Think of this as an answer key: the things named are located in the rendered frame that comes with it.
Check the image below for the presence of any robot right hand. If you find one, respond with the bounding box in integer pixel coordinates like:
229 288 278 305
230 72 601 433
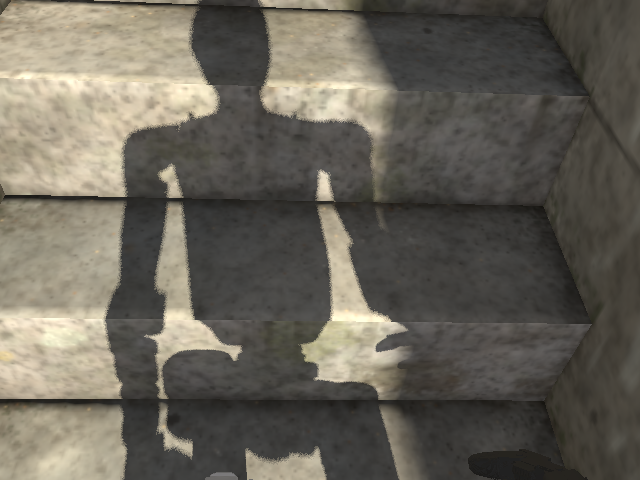
468 449 588 480

